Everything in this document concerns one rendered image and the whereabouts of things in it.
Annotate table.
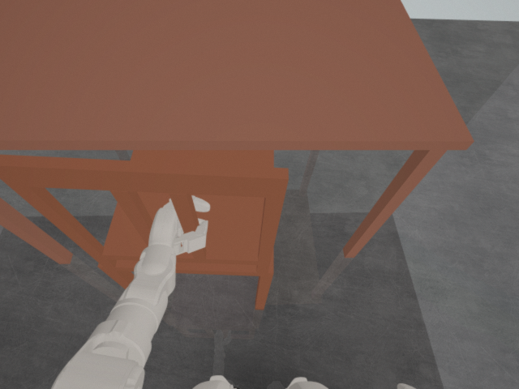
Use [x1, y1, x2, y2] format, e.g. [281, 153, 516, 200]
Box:
[0, 0, 474, 264]

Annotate robot left upper arm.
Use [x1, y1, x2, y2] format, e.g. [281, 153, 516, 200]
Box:
[56, 352, 144, 389]

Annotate right robot shin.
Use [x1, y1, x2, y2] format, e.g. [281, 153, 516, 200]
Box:
[287, 377, 307, 388]

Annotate left robot forearm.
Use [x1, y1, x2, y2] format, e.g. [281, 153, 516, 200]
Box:
[51, 244, 176, 389]

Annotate left robot hand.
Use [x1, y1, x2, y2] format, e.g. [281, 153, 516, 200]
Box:
[148, 195, 210, 255]

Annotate chair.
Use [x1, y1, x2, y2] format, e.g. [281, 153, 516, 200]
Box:
[0, 150, 289, 310]

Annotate robot shin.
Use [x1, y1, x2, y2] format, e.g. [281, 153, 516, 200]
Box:
[287, 377, 307, 388]
[209, 375, 230, 385]

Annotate left robot shin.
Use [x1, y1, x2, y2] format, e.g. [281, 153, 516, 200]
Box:
[209, 375, 230, 385]

